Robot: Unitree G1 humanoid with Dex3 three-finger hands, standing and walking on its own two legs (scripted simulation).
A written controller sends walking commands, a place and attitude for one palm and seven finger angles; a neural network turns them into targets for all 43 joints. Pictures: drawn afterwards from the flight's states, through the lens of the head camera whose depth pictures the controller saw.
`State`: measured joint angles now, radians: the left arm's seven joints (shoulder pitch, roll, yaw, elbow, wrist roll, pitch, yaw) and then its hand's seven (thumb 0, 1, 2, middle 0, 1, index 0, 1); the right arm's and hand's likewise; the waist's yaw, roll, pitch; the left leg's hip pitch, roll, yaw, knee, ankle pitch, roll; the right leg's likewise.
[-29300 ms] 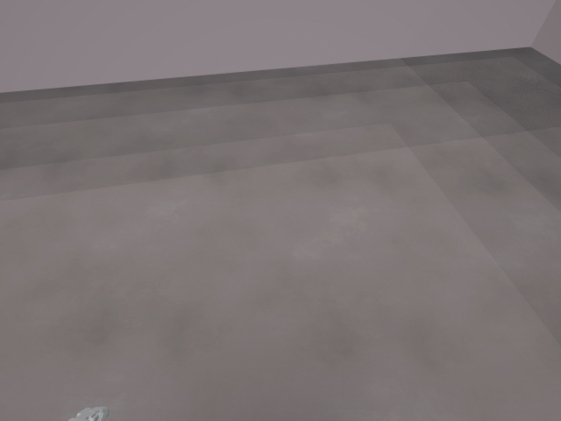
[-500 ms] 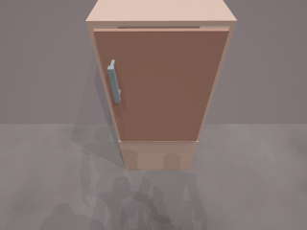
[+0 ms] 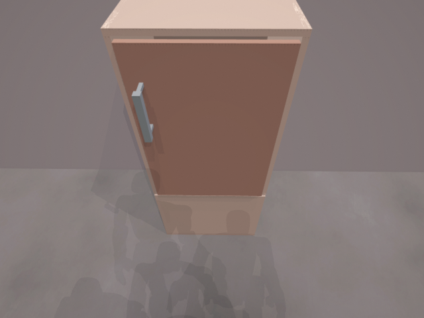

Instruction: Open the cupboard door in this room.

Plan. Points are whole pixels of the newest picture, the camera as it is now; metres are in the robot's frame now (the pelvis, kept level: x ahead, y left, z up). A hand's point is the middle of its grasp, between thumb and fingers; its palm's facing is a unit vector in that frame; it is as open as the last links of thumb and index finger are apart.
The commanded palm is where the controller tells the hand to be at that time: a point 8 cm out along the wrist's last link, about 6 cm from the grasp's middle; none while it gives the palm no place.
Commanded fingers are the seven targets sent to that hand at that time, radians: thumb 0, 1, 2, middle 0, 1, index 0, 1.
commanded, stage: look again from close up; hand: left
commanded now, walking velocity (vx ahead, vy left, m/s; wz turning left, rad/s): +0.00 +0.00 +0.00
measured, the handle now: (144, 113) +0.57 +0.21 +0.06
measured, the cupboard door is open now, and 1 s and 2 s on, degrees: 0 0 0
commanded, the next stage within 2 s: raise the hand with hooked fingers in 0.04 s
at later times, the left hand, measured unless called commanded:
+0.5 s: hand (123, 300) +0.16 +0.17 -0.03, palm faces +0.00 -1.00 -0.02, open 8.2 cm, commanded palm +0.12 +0.24 -0.04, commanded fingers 0.00 0.46 0.71 -0.23 -0.58 -0.23 -0.58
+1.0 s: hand (89, 280) +0.18 +0.23 +0.00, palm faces +0.05 -1.00 -0.06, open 11.2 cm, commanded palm +0.15 +0.28 +0.01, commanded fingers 0.00 -0.13 0.46 -0.27 -0.96 -0.27 -0.96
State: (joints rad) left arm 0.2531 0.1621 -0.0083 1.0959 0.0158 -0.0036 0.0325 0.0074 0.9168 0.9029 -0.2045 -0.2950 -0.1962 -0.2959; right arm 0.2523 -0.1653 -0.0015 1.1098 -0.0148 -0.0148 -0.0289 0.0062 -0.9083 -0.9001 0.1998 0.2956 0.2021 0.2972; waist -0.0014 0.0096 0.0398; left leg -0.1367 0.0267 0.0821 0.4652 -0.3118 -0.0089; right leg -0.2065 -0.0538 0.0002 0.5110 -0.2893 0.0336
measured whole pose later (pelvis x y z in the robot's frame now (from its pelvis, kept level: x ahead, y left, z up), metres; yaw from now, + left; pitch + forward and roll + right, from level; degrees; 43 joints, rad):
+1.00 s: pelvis -0.05 -0.01 -0.06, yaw +3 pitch +10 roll -2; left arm 0.26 0.30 0.30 0.09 -0.33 -0.28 -0.36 0.01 0.10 0.56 -0.26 -0.81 -0.25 -0.81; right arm 0.32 -0.23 0.04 0.58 0.03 -0.25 -0.06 0.02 -0.90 -0.90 0.21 0.30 0.21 0.30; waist -0.02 0.03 -0.10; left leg -0.73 0.05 -0.01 1.02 -0.48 -0.02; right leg -0.73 -0.05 -0.06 0.97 -0.43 0.02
